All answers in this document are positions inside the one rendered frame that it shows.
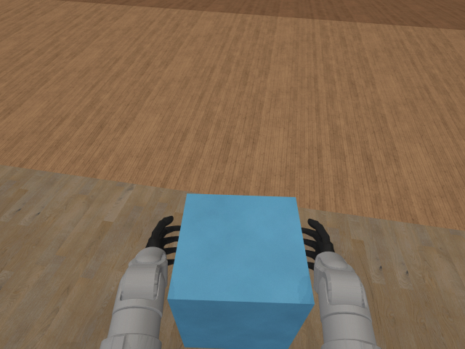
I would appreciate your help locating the robot right hand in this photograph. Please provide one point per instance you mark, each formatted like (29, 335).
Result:
(322, 241)

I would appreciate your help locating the robot left hand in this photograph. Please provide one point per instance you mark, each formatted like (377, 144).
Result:
(157, 238)

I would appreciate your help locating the robot left forearm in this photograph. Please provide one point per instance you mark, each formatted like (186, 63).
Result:
(138, 308)

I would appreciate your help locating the robot right forearm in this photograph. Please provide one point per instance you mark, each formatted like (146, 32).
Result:
(344, 310)

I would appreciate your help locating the carton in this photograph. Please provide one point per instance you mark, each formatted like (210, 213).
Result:
(240, 278)

